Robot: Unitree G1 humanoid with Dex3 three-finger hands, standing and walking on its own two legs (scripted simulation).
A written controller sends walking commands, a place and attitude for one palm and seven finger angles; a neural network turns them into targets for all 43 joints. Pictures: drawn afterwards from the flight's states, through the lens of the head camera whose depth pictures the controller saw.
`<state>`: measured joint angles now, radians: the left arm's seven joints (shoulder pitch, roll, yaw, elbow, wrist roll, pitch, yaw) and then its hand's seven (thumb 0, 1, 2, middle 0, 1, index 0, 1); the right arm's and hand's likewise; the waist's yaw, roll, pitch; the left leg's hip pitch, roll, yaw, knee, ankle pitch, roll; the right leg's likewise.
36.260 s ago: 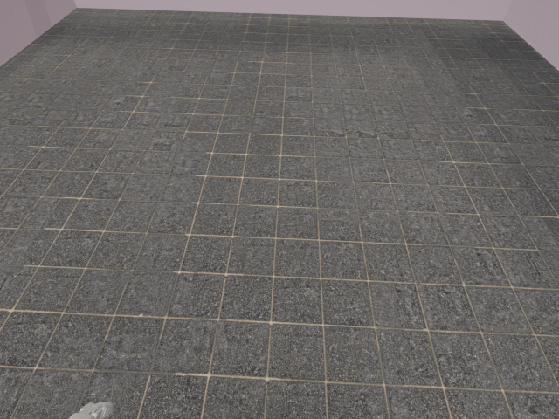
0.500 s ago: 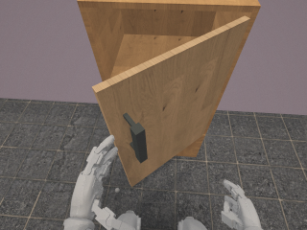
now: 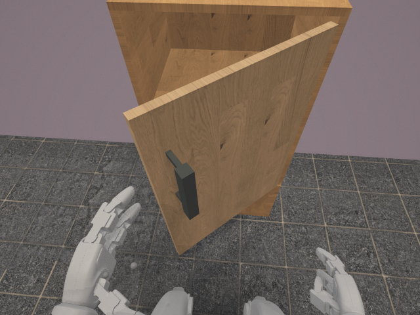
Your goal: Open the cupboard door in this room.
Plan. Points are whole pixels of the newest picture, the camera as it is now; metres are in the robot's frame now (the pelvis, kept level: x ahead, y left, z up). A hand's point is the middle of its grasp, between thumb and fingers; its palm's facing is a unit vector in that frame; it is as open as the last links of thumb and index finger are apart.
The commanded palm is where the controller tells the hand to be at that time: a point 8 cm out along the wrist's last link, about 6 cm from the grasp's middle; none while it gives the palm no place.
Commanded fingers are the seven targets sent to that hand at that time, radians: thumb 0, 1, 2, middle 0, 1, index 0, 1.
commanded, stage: draw the hand back to the body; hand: left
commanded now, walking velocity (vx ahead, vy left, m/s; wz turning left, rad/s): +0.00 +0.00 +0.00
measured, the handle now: (182, 186) +0.33 +0.08 +0.07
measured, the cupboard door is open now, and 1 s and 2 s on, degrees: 41 41 41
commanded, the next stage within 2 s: step back with the hand held close in 1.46 s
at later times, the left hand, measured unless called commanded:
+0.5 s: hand (67, 240) +0.20 +0.20 +0.15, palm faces +0.11 -0.96 -0.27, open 15.6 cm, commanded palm +0.16 +0.26 +0.18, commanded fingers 0.00 -0.08 0.48 -0.17 -0.30 -0.17 -0.30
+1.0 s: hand out of the picture +0.23 +0.27 +0.24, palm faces +0.40 -0.83 -0.40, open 10.0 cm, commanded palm +0.18 +0.31 +0.26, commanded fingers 0.00 0.80 0.86 -0.20 -0.30 -0.20 -0.30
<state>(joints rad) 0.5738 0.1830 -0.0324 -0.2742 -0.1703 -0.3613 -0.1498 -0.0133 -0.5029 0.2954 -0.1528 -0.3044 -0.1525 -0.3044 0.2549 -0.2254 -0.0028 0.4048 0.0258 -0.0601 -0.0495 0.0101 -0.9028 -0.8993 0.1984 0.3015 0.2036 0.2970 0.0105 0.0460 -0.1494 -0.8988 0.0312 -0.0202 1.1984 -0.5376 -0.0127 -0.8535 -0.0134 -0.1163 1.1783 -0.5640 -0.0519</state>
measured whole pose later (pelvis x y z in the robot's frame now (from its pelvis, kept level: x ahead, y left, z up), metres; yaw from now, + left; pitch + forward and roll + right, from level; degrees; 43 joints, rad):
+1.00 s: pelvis +0.04 +0.02 +0.10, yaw -1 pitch -3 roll +0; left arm 0.51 0.33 0.27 -0.43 -0.05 -0.03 0.12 0.00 0.46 0.71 -0.20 -0.31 -0.20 -0.31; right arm 0.20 -0.22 0.06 0.60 0.01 -0.11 -0.09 0.01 -0.90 -0.90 0.20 0.30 0.21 0.30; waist 0.07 0.06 0.00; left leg -0.13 -0.01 0.03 0.47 -0.28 0.02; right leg -0.10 -0.02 -0.07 0.45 -0.29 0.00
